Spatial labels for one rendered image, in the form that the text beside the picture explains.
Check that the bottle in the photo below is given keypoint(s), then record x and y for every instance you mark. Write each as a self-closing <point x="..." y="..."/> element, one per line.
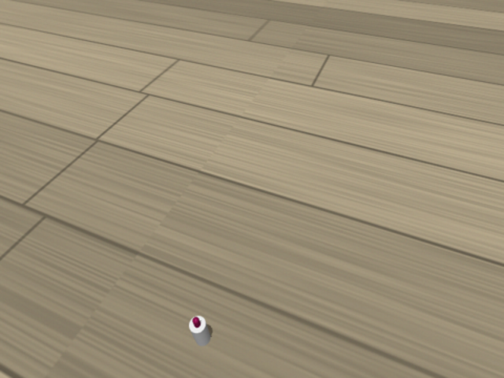
<point x="199" y="330"/>

